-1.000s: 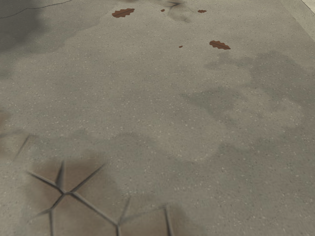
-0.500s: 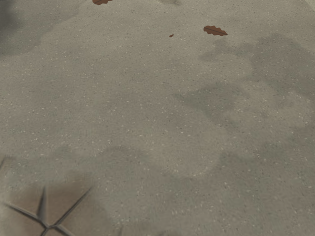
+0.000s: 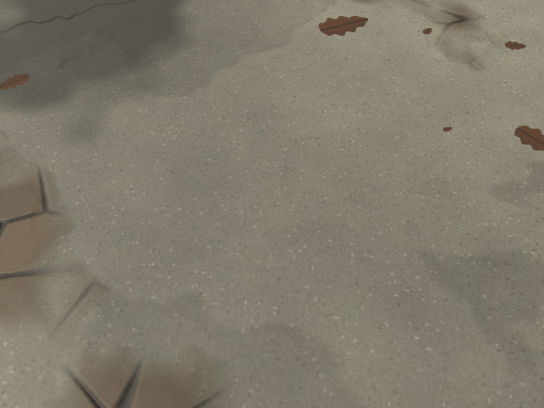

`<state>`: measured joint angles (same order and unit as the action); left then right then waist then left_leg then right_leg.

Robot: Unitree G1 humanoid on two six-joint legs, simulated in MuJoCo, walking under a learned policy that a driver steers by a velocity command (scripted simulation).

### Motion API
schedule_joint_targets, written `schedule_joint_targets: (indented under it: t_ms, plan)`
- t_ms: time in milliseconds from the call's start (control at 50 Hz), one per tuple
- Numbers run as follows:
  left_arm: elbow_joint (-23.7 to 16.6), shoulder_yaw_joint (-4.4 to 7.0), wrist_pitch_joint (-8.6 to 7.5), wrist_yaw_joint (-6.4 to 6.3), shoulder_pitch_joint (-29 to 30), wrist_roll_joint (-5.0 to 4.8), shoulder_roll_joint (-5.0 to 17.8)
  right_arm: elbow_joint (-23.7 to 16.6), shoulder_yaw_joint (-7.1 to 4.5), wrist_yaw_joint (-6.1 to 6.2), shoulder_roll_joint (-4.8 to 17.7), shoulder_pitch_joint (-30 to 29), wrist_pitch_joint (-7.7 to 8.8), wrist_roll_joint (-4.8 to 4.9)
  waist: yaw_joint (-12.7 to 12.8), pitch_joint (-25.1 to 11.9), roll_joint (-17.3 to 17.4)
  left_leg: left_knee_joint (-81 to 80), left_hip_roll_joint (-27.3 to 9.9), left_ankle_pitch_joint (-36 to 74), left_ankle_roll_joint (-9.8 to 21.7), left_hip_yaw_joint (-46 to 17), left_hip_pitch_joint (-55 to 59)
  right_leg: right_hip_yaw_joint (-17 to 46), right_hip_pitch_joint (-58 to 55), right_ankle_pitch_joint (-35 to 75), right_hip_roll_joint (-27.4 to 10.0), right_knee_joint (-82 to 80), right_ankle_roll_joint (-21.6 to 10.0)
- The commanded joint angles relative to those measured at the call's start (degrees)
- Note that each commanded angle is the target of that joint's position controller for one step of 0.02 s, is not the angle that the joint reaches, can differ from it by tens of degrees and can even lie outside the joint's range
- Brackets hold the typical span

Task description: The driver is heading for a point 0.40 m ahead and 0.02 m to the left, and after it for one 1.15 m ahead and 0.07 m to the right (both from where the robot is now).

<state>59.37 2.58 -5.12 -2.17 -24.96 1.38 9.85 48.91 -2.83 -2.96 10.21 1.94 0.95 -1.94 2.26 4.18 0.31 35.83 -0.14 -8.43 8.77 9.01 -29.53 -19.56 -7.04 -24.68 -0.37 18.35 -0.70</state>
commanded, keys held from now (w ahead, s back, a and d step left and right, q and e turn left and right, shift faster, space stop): w+q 0.16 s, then w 0.12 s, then w+e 0.72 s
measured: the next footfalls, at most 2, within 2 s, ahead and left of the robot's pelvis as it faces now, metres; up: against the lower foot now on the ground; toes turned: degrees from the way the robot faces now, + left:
left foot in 0.04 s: +0.16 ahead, +0.06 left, +0.00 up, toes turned +7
right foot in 0.58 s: +0.51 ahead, -0.03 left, +0.00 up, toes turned +2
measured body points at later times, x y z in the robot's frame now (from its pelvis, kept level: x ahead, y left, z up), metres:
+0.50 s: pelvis +0.28 +0.02 +0.01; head +0.31 +0.04 +0.46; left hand +0.43 +0.27 -0.11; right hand +0.28 -0.24 -0.13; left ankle +0.13 +0.06 -0.73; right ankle +0.47 -0.07 -0.69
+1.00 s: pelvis +0.56 +0.02 +0.02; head +0.60 +0.00 +0.47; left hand +0.57 +0.30 -0.10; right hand +0.74 -0.23 -0.09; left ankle +0.75 +0.17 -0.67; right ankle +0.47 -0.03 -0.73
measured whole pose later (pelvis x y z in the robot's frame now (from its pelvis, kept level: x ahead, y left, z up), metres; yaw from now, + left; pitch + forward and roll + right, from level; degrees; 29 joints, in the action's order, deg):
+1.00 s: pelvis +0.56 +0.02 +0.02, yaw -9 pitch +2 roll +0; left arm 50.5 3.8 -2.8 0.2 -24.8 0.2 14.7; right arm 42.3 -0.6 -1.4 14.5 2.2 1.9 -2.2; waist 5.0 2.0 2.1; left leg 40.7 -4.4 -2.9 -3.0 -3.0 -37.4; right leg 9.2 2.4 -14.9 8.4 16.4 -6.9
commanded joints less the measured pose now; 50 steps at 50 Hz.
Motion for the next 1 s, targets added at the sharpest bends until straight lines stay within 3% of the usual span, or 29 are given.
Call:
schedule_joint_targets:
  t_ms: [20, 40, 60, 80, 100, 120, 140, 180, 240, 340, 460, 520, 560, 580, 600, 620, 640, 660, 680, 720, 780, 840, 900, 1000]
  plan:
    - [-2.77, 2.49, 0.86, -0.09, -0.51, 0.00, 11.70, 1.22, -2.67, 0.80, 6.84, 14.30, 0.87, -0.41, -8.41, -8.01, -6.11, -5.13, 6.13, -5.63, 4.39, 1.32, 15.66, 3.19, 1.96, 68.16, -15.40, 24.67, -5.31]
    - [-4.42, 2.42, 0.88, 0.39, 1.20, -0.37, 11.38, 3.05, -4.25, 1.51, 10.92, 21.86, 1.19, -1.24, -12.51, -12.38, -1.57, -9.98, 0.21, -8.57, 7.22, -8.39, 28.90, 2.96, 13.42, 51.68, -13.71, 41.29, -3.62]
    - [-8.61, 1.19, 0.56, 1.72, 0.11, -0.80, 4.19, 2.07, -5.58, 2.00, 16.97, 19.78, 1.03, -1.18, -7.29, -14.86, 11.37, -12.58, -17.22, -7.27, 15.42, -38.32, 45.90, 5.77, 40.99, -4.89, -1.77, 61.83, -0.24]
    - [-11.24, 2.01, -0.28, 2.14, 7.49, -0.74, 8.82, 1.91, -5.62, 1.98, 17.46, 22.12, 0.30, 0.40, -9.74, -16.40, 3.26, -19.55, -19.36, -7.70, 17.07, -49.80, 45.83, 19.21, 48.35, -4.34, 0.72, 66.56, -0.33]
    - [-12.90, 1.75, -1.17, 2.45, 11.31, -1.24, 8.41, 2.24, -4.98, 2.42, 15.52, 18.62, 0.16, 0.83, -7.85, -8.48, 1.23, -21.14, -18.48, -4.55, 14.70, -40.84, 39.89, 21.03, 52.14, 2.47, -3.09, 63.08, -0.93]
    - [-12.36, 1.66, -1.71, 2.33, 10.25, -1.26, 8.50, 2.03, -4.22, 2.53, 12.48, 16.06, 0.43, 1.19, -5.32, -4.63, -2.07, -22.16, -16.15, 2.84, 12.07, -35.42, 32.98, 20.78, 49.12, 6.31, -4.94, 57.50, -0.96]
    - [-11.67, 1.79, -1.25, 2.12, 9.40, -0.49, 8.46, 1.46, -3.70, 2.78, 10.78, 13.49, 0.91, 1.29, -3.04, -3.07, -3.65, -22.52, -12.97, 9.00, 9.80, -30.47, 28.33, 20.91, 45.70, 7.48, -6.14, 53.52, -0.43]
    - [-11.28, 1.63, 1.11, 2.50, 6.74, 1.20, 7.45, 1.17, -2.71, 3.12, 8.87, 12.55, 2.17, 1.94, -0.46, -4.19, -2.03, -23.17, -9.45, 16.99, 8.37, -24.54, 23.96, 20.91, 40.26, 7.78, -6.90, 49.08, 1.27]
    - [-12.50, 1.28, 2.89, 3.28, 9.48, 1.37, 6.39, 2.47, -2.69, 2.96, 10.38, 16.55, 3.63, 2.18, -0.69, -3.45, -0.10, -24.32, -6.99, 24.40, 6.68, -20.10, 22.30, 18.69, 41.09, 11.78, -6.95, 43.28, 2.62]
    - [-15.60, 0.83, 3.24, 3.94, 19.54, 0.41, 7.03, 3.95, -1.93, 2.72, 9.94, 22.60, 3.91, 1.82, -4.63, -1.57, 3.06, -25.65, -5.67, 29.09, 0.87, -16.13, 28.14, 16.51, 46.06, 22.89, -6.44, 30.94, 1.45]
    - [-18.48, -0.25, 2.65, 4.52, 27.97, -0.34, 6.59, 5.63, -0.86, 3.62, 9.65, 25.70, 4.35, 0.45, -6.97, 1.40, 3.38, -26.96, -9.06, 32.80, -0.38, -11.73, 36.78, 14.45, 46.07, 24.83, -2.85, 18.50, -2.73]
    - [-17.47, 0.20, 2.40, 4.12, 23.16, -0.41, 7.91, 5.70, -0.75, 4.56, 11.10, 22.91, 4.63, -0.10, -3.35, -0.91, 4.42, -20.25, -10.62, 53.64, -1.75, -8.19, 38.81, 12.77, 36.94, 18.42, 1.98, 15.37, -6.13]
    - [-13.50, 1.32, 2.04, 3.39, 10.79, -0.19, 10.14, 5.55, -1.07, 5.03, 12.58, 21.46, 4.14, -0.60, 2.01, -7.12, 5.26, -4.63, -10.90, 63.17, -2.50, -6.72, 39.78, 12.41, 26.19, 14.26, 5.32, 13.39, -8.54]
    - [-10.96, 2.02, 1.62, 3.09, 2.40, 0.50, 11.18, 4.86, -1.20, 4.97, 13.26, 19.68, 3.89, -0.03, 6.47, -10.80, 3.98, 8.05, -9.60, 55.11, -2.91, -4.96, 33.61, 14.79, 14.94, 17.20, 4.12, 8.85, -10.35]
    - [-9.89, 3.76, 1.77, 2.46, -4.80, 1.55, 16.86, 2.23, -0.49, 4.67, 11.13, 19.79, 4.29, 1.15, 8.09, -16.70, -3.67, 29.24, -4.61, 32.08, -4.46, -1.94, 18.28, 32.52, 0.21, 15.48, -8.65, 8.50, -15.84]
    - [-10.08, 4.34, 2.55, 2.94, -1.80, 0.18, 18.23, 1.19, -0.65, 3.60, 9.48, 22.95, 4.86, 1.81, 2.66, -20.67, -14.84, 46.76, 7.66, -19.02, -6.56, -6.83, -1.86, 61.83, -10.56, 21.29, -19.49, 1.43, -23.98]
    - [-11.00, 4.26, 2.67, 3.65, 3.91, -1.54, 17.26, 0.10, -0.51, 3.32, 10.91, 19.53, 5.13, 0.16, 1.13, -15.45, -5.74, 48.08, 2.58, -15.51, -5.21, -14.38, -7.71, 58.25, -5.90, 16.48, -17.84, -0.70, -23.11]
    - [-11.89, 3.57, 2.77, 3.64, 7.25, -1.40, 14.22, -1.17, -0.39, 2.94, 11.09, 15.60, 5.70, 0.45, 0.71, -8.85, -1.73, 45.41, 0.02, -11.38, -5.47, -13.88, -9.06, 51.47, 1.91, 15.53, -16.71, -2.52, -21.74]
    - [-11.64, 2.78, 2.79, 3.50, 8.49, -0.98, 11.31, -1.66, -0.32, 2.76, 10.55, 14.54, 5.82, 0.52, -1.30, -3.82, 2.29, 40.22, -2.09, -9.57, -5.67, -13.20, -7.51, 46.68, 9.55, 18.56, -14.33, -4.64, -19.34]
    - [-11.00, 2.12, 2.10, 2.89, 8.79, -1.14, 10.10, -2.50, 0.16, 2.54, 8.91, 14.95, 3.85, -0.77, -4.04, -2.24, 1.40, 33.77, -4.06, -9.00, -7.51, -12.85, -2.68, 40.28, 17.23, 24.67, -9.62, -6.16, -16.60]
    - [-10.52, 2.80, 0.99, 2.79, 5.97, -1.51, 12.92, -4.08, 0.55, 2.27, 8.01, 13.51, 1.92, -1.13, -4.07, -2.88, -1.24, 27.00, -4.58, -7.04, -9.96, -10.62, -2.46, 36.31, 19.98, 29.67, -6.83, -7.36, -16.24]
    - [-10.48, 3.03, 1.21, 2.68, 2.66, -1.67, 13.48, -7.36, 0.66, 2.10, 8.31, 5.36, 1.53, -0.92, -1.63, -1.29, -2.36, 17.65, -4.94, -0.01, -11.91, -9.33, -6.67, 35.83, 18.86, 29.99, -5.04, -8.26, -14.18]
    - [-10.45, 3.26, 1.62, 2.51, -0.94, -1.76, 13.72, -9.47, 0.95, 1.83, 8.11, -0.21, 1.51, -0.54, 1.12, -2.33, -3.46, 10.38, -3.91, 5.96, -12.40, -9.37, -8.64, 36.34, 13.75, 33.12, -4.22, -6.13, -11.61]
    - [-11.08, 3.44, 2.09, 1.81, -4.45, -0.76, 14.18, -12.93, 1.68, 1.53, 8.33, -7.82, 2.26, -0.01, 3.81, -2.52, -4.49, 1.86, -1.32, 5.74, -11.49, -9.60, -9.80, 39.77, 6.17, 39.13, -5.42, -1.33, -11.82]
